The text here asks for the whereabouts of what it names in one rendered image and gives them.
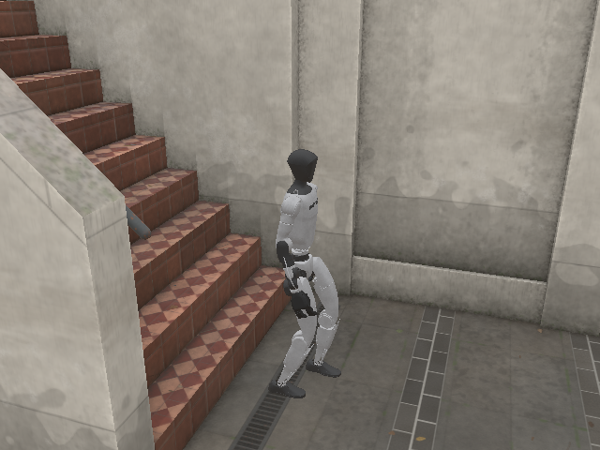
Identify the stairs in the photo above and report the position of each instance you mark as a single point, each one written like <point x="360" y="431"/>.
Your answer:
<point x="205" y="300"/>

